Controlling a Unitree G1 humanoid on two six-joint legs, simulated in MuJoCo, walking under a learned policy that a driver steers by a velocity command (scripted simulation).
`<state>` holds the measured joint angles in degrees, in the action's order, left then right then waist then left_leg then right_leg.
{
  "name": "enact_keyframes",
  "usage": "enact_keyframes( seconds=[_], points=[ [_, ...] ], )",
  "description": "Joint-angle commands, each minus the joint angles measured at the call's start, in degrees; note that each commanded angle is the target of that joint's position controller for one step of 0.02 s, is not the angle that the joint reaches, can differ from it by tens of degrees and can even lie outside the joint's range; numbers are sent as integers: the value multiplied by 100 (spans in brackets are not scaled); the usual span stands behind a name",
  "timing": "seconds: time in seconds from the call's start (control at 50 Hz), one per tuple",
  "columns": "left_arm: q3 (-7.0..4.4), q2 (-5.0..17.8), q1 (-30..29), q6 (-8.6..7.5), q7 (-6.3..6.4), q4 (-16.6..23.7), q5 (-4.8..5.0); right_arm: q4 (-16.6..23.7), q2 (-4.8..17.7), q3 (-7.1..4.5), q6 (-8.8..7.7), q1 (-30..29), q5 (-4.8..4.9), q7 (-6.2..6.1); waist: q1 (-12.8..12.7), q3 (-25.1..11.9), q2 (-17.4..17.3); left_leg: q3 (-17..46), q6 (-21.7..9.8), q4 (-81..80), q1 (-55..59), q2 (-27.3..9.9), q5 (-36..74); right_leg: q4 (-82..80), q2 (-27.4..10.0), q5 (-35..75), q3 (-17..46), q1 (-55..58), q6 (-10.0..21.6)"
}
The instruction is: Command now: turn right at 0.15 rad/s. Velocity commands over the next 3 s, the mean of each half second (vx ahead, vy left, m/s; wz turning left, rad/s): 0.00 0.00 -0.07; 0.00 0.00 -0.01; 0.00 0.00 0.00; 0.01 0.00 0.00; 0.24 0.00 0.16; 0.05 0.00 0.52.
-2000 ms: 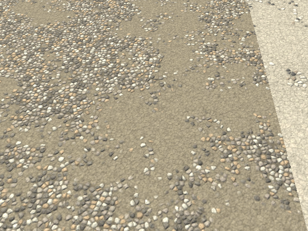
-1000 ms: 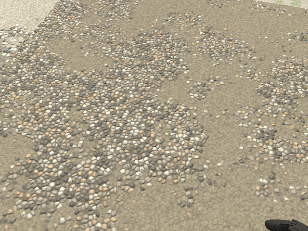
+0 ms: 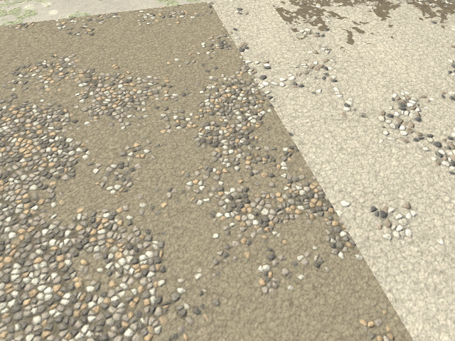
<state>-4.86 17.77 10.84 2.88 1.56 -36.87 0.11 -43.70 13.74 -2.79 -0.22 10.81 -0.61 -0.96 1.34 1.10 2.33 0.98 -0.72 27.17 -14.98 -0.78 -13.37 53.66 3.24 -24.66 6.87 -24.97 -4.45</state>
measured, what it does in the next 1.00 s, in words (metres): steps on the spot: right foot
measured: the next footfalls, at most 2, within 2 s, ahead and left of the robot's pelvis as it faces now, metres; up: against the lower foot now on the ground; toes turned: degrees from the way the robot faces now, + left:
right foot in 0.10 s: +0.02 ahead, -0.15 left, +0.00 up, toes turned +3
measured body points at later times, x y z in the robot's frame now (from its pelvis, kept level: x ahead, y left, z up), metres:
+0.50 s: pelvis -0.01 -0.03 -0.01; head +0.00 -0.03 +0.44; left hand +0.12 +0.22 -0.12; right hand +0.09 -0.29 -0.13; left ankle +0.01 +0.12 -0.74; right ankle -0.02 -0.15 -0.74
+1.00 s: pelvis -0.01 -0.02 -0.01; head +0.00 -0.02 +0.44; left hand +0.06 +0.22 -0.15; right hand +0.04 -0.28 -0.15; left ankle +0.01 +0.12 -0.74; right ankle -0.02 -0.15 -0.74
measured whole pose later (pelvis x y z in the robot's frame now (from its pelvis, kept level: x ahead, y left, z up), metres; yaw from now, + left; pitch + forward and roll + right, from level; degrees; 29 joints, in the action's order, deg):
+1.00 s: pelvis -0.01 -0.02 -0.01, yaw +0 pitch -2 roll +0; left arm -1.6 12.0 14.9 -0.3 2.0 -53.5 -0.2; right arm -61.0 12.6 -2.1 0.4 11.5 0.0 -2.5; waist 1.1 2.4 0.0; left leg 1.3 2.0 29.3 -12.9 -1.7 -14.6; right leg 29.2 0.9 -17.3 3.0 -10.0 -0.3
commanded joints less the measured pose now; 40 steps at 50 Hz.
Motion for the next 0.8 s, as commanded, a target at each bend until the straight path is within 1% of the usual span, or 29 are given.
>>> enact_keyframes(
  seconds=[0.02, 0.04, 0.06, 0.08, 0.1, 0.12, 0.14, 0.16, 0.18, 0.2, 0.22, 0.24, 0.32, 0.48, 0.64, 0.8],
  points=[
    [65, 6, -310, -95, -33, 452, 28, 329, 852, -171, -5, -216, 15, -16, 53, -491, -1402, 885, -1043, -553, 722, -989, 2072, -1336, -248, -151, -466, 419, -102],
    [35, 103, -263, -98, -38, 413, 64, 299, 940, -188, 19, -121, 37, -10, 74, -510, -1416, 975, -1071, -478, 774, -1037, 2128, -1807, -223, 56, -551, 620, -80],
    [16, 144, -99, -103, -42, 314, 76, 286, 961, -180, 33, -143, 83, -4, -20, -495, -1354, 982, -1029, -378, 736, -1020, 2153, -2535, -199, 627, -632, 934, -10],
    [15, 165, 29, -109, -44, 216, 51, 238, 906, -153, 19, -72, 134, 8, -96, -433, -1252, 969, -898, -331, 613, -962, 2131, -3337, -194, 1366, -630, 1322, 104],
    [7, 310, 53, -111, -24, 216, -10, 178, 841, -121, -43, 99, 128, 25, -60, -482, -1073, 989, -642, -338, 360, -924, 1895, -3530, -390, 1936, -320, 1809, 259],
    [-30, 605, 137, -105, 26, 259, -70, 206, 726, -67, -138, 119, 3, 69, 26, -693, -499, 730, -332, -71, 2, -712, 1496, -3201, -904, 3253, 163, 2349, 443],
    [-73, 746, 47, -97, 15, 122, -89, 185, 565, -35, -227, 335, -53, 121, 321, -769, 447, 223, -34, -208, 25, -258, 624, -2768, -982, 3030, 186, 2101, 751],
    [-15, 378, -33, -121, -51, 175, -92, 143, 691, -31, -240, -40, -97, 123, 17, -685, 330, 82, 182, -81, 298, -165, 379, -2858, -844, 2240, 159, 1693, 825],
    [46, 198, -33, -150, -80, 132, -144, 141, 732, -50, -222, -262, -70, 125, -46, -513, 192, 50, 232, -40, 304, -139, 349, -2944, -784, 1814, 150, 1486, 755],
    [47, 237, -50, -180, -80, 111, -159, 118, 658, -37, -183, -340, -42, 98, -54, -382, 140, 41, 199, 0, 322, -149, 405, -2971, -718, 1653, 105, 1312, 676],
    [55, 237, -64, -217, -85, 93, -136, 104, 656, -36, -130, -324, -35, 78, -54, -219, 182, 52, 177, 10, 277, -143, 477, -2990, -699, 1631, 97, 1186, 638],
    [67, 229, -24, -250, -73, 60, -125, 79, 633, -35, -102, -277, -29, 63, -21, -146, 222, 70, 154, -5, 290, -158, 480, -2986, -687, 1607, 87, 1094, 615],
    [110, 159, 52, -291, -41, -22, -111, -105, 594, -37, -73, -200, -14, 21, -22, -37, 88, 71, 163, -14, 332, -153, 440, -2987, -640, 1408, 72, 963, 585],
    [145, 95, 165, -342, -20, -251, -94, -514, 618, -58, -58, -100, 14, -43, -28, -42, -149, 84, 227, -49, 392, -168, 508, -2952, -550, 1434, -8, 1009, 581],
    [157, 34, 300, -359, 0, -610, -73, -934, 618, -64, -32, -9, 38, -103, -26, -25, -183, 81, 222, -90, 414, -167, 553, -2952, -460, 1556, -129, 1078, 553],
    [175, 14, 435, -367, 35, -1036, -51, -1299, 569, -55, 1, 77, 52, -149, -24, 48, -193, 57, 197, -149, 419, -142, 564, -2988, -399, 1607, -226, 1108, 521]
  ],
)
Over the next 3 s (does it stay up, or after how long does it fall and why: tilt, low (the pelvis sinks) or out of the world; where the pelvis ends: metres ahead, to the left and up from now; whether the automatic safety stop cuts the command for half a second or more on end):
stays up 0.22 -0.04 -0.01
